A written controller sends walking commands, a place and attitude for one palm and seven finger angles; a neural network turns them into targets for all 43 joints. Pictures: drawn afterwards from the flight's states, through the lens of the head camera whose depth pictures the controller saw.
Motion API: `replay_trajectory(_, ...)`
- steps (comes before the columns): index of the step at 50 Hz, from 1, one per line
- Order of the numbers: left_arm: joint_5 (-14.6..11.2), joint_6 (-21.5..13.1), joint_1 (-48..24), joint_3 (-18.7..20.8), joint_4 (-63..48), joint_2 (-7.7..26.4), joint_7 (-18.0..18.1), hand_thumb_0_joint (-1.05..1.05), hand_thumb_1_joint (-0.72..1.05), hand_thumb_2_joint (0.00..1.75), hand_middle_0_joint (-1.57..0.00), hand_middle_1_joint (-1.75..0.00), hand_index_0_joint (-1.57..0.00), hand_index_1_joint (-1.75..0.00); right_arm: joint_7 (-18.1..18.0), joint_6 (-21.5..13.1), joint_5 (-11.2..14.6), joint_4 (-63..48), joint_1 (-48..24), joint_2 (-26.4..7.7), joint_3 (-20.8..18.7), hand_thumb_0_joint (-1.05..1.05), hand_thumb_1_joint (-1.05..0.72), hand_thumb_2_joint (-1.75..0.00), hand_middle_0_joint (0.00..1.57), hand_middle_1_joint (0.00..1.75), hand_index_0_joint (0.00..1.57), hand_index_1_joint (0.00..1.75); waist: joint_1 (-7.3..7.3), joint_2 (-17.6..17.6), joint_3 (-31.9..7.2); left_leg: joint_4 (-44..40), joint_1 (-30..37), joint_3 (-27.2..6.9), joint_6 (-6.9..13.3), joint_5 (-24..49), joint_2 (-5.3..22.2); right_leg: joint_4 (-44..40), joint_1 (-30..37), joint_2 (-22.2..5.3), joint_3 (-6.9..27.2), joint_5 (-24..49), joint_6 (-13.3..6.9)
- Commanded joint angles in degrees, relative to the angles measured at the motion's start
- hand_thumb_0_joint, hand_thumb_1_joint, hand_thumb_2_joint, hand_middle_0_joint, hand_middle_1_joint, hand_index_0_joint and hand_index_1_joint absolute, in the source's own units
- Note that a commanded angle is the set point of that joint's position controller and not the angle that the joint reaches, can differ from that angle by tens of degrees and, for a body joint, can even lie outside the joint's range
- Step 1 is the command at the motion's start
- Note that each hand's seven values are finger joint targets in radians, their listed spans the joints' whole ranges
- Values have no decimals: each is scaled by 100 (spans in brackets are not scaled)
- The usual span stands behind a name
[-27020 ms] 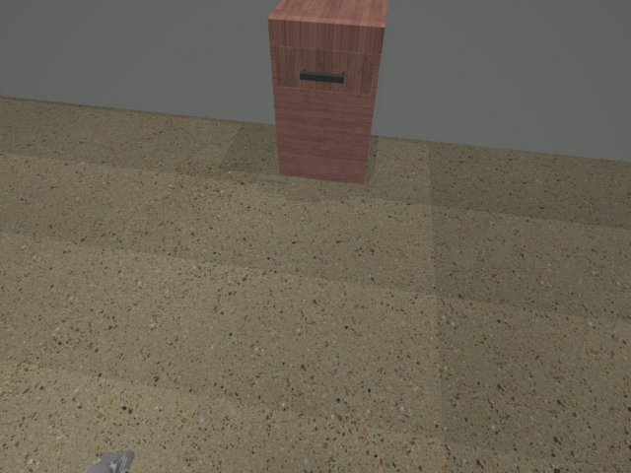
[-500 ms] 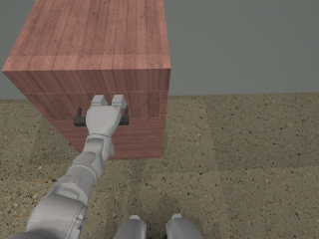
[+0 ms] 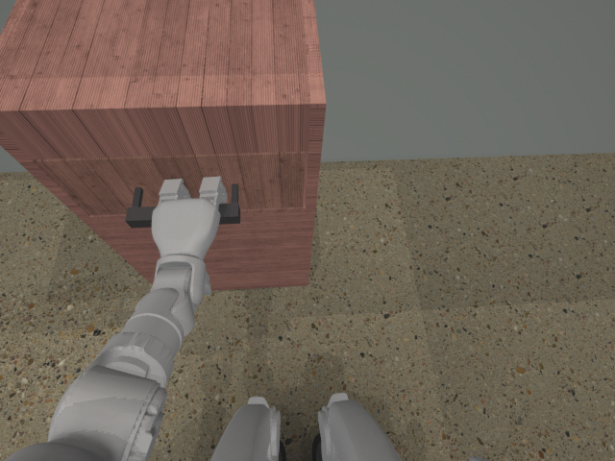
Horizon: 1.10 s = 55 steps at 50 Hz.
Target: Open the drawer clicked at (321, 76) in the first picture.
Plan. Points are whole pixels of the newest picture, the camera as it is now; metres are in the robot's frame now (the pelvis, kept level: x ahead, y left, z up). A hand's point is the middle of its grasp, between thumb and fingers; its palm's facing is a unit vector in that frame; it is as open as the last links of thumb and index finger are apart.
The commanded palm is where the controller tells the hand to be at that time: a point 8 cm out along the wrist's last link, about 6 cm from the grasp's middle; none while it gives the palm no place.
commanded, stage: lower the fingers behind the handle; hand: left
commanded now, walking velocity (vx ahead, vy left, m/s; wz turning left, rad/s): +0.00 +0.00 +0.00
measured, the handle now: (186, 203) +0.51 +0.19 -0.09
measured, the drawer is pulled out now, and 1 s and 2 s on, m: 0.00 0.00 0.00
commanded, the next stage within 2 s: lift the fingers back up to retry in 0.94 s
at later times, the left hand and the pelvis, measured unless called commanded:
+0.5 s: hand (199, 236) +0.44 +0.15 -0.07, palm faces +0.01 -0.02 -1.00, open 13.6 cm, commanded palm +0.41 +0.16 -0.05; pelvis -0.03 +0.00 -0.02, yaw +1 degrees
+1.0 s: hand (199, 237) +0.44 +0.16 -0.08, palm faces +0.00 -0.02 -1.00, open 13.9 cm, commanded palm +0.41 +0.16 -0.05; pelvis -0.04 +0.00 -0.03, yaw +0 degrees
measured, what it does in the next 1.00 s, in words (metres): stands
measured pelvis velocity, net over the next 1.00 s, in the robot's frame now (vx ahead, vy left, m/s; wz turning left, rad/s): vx -0.04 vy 0.00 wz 0.00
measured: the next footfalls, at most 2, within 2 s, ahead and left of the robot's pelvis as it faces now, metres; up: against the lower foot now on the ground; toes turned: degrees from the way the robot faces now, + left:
none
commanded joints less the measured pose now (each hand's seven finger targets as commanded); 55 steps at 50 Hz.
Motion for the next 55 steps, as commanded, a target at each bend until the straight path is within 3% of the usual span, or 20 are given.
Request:
replay_trajectory(1,22,347,-1389,357,-610,978,328,0,-50,30,-30,-120,-30,-120,6,-78,-3,-347,611,-759,-226,0,-90,-90,20,30,20,30,-6,-240,-2642,-530,1351,-203,-102,2262,123,-781,2139,-333,508,2899,245)
replay_trajectory(4,-21,549,-1778,248,-497,959,331,0,-50,30,-30,-120,-30,-120,-4,-129,25,-267,588,-785,-218,0,-90,-90,20,30,20,30,-157,-338,-2555,-536,1270,-240,-91,2016,137,-814,1983,-331,476,2526,249)
replay_trajectory(7,-107,685,-1909,275,-311,1117,268,0,-50,30,-30,-120,-30,-120,-26,-179,45,-208,586,-823,-179,0,-90,-90,20,30,20,30,-163,-229,-2503,-553,1230,-220,-84,1822,142,-837,1855,-333,460,2216,264)
replay_trajectory(11,-113,762,-1940,97,116,980,121,0,-50,30,-30,-120,-30,-120,-40,-228,68,-175,600,-843,-130,0,-90,-90,20,30,20,30,-210,-271,-2234,-530,1070,-258,-81,1558,135,-824,1525,-321,401,1778,235)
replay_trajectory(12,-123,782,-2015,-35,234,850,86,0,-50,30,-30,-120,-30,-120,-42,-239,70,-175,585,-839,-118,0,-90,-90,20,30,20,30,-294,-271,-2105,-501,962,-239,-67,1441,131,-863,1437,-321,414,1669,242)
replay_trajectory(21,-161,720,-1975,-178,581,765,-181,0,-50,30,-30,-120,-30,-120,-36,-331,103,-250,610,-860,-63,0,-90,-90,20,30,20,30,-312,-378,-1847,-252,307,-205,-40,944,106,-743,1154,-339,486,1136,221)
replay_trajectory(23,-166,734,-2041,-102,613,924,-191,0,-50,30,-30,-120,-30,-120,-51,-354,105,-251,604,-879,-48,0,-90,-90,20,30,20,30,-334,-472,-1831,-165,88,-189,-21,783,107,-742,1137,-355,556,967,240)
replay_trajectory(26,-169,776,-2036,-175,669,881,-256,0,-50,30,-30,-120,-30,-120,-54,-364,132,-269,618,-888,-29,0,-90,-90,20,30,20,30,-311,-373,-1799,-135,7,-191,-31,683,91,-697,1014,-357,546,789,219)
replay_trajectory(31,-149,857,-2123,-212,439,834,-296,0,-50,30,-30,-120,-30,-120,-67,-340,159,-303,646,-905,-55,0,-90,-90,20,30,20,30,-264,-236,-2145,-134,312,-245,-56,807,124,-565,880,-339,460,817,215)
replay_trajectory(34,-265,943,-2340,-330,487,744,-367,0,-50,30,-30,-120,-30,-120,-89,-357,181,-292,638,-895,-25,0,-90,-90,20,30,20,30,-380,-363,-1925,-178,164,-262,-36,580,129,-656,846,-346,455,543,234)
replay_trajectory(36,-295,946,-2265,-217,473,916,-405,0,-50,30,-30,-120,-30,-120,-111,-366,200,-306,662,-913,-11,0,-90,-90,20,30,20,30,-305,-327,-2025,-192,157,-243,-34,530,130,-653,905,-353,458,456,236)
replay_trajectory(40,-350,889,-2327,-131,416,1083,-502,0,-50,30,-30,-120,-30,-120,-162,-405,194,-304,681,-901,22,0,-90,-90,20,30,20,30,-352,-506,-2047,-125,-29,-206,-1,507,138,-691,1061,-376,545,511,280)
replay_trajectory(41,-338,879,-2174,-87,475,1147,-527,0,-50,30,-30,-120,-30,-120,-171,-398,205,-317,666,-896,38,0,-90,-90,20,30,20,30,-272,-466,-2005,-145,-61,-200,-14,452,121,-697,1060,-373,547,396,263)
replay_trajectory(42,-337,875,-2186,-206,551,1011,-548,0,-50,30,-30,-120,-30,-120,-179,-403,212,-315,649,-883,44,0,-90,-90,20,30,20,30,-342,-533,-1827,-145,-124,-191,-4,382,122,-767,994,-376,568,319,268)
replay_trajectory(43,-300,821,-2243,-121,482,1139,-542,0,-50,30,-30,-120,-30,-120,-191,-409,209,-307,657,-895,53,0,-90,-90,20,30,20,30,-321,-496,-1806,-146,-117,-209,-10,381,134,-741,930,-379,558,271,260)
replay_trajectory(47,-245,716,-2022,-129,373,987,-501,0,-50,30,-30,-120,-30,-120,-159,-402,189,-338,686,-883,15,0,-90,-90,20,30,20,30,-222,-268,-1951,-160,169,-253,-39,668,152,-589,791,-342,460,590,215)
replay_trajectory(49,-251,703,-2042,-179,366,879,-480,0,-50,30,-30,-120,-30,-120,-141,-398,180,-337,690,-868,3,0,-90,-90,20,30,20,30,-274,-312,-1915,-153,193,-278,-42,714,161,-580,752,-328,444,643,214)
replay_trajectory(53,-270,678,-2111,-107,147,959,-413,0,-50,30,-30,-120,-30,-120,-123,-365,181,-361,729,-900,-26,0,-90,-90,20,30,20,30,-247,-337,-2111,-186,362,-294,-45,820,179,-568,830,-324,415,727,225)
replay_trajectory(54,-334,632,-2266,-12,-103,1032,-399,0,-50,30,-30,-120,-30,-120,-123,-377,171,-363,758,-891,-45,0,-90,-90,20,30,20,30,-240,-274,-2365,-213,529,-329,-52,963,189,-518,954,-323,391,899,232)
replay_trajectory(55,-310,586,-2295,107,-343,1215,-380,0,-50,30,-30,-120,-30,-120,-123,-366,181,-395,784,-909,-58,0,-90,-90,20,30,20,30,-132,-87,-2616,-279,774,-341,-73,1146,195,-498,1068,-320,393,1074,223)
